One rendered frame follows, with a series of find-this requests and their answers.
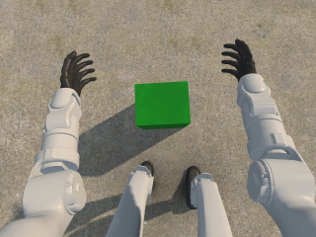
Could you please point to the left robot hand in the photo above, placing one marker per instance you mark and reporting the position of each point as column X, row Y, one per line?
column 70, row 75

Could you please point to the robot right upper arm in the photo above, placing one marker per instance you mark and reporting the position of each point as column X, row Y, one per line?
column 286, row 190

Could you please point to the robot left upper arm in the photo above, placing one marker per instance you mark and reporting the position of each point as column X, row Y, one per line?
column 49, row 203

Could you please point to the carton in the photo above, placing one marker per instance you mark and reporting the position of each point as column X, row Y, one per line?
column 162, row 105

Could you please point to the robot left forearm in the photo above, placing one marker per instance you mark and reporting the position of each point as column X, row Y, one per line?
column 59, row 143

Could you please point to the robot right shin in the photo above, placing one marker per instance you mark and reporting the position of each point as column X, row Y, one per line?
column 204, row 176

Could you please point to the right robot hand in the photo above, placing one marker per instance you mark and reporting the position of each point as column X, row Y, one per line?
column 244, row 64

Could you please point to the robot right forearm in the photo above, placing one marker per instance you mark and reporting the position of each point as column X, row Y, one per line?
column 267, row 138

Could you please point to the robot left shin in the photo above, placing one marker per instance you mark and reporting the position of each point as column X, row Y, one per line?
column 140, row 168

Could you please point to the robot shin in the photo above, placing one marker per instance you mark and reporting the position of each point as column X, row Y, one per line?
column 204, row 176
column 140, row 168

